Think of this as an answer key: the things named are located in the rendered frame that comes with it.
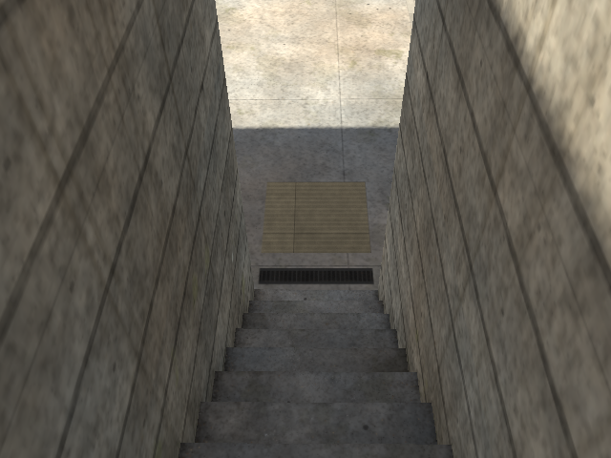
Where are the stairs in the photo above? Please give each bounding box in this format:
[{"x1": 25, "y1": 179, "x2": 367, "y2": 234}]
[{"x1": 179, "y1": 289, "x2": 453, "y2": 458}]

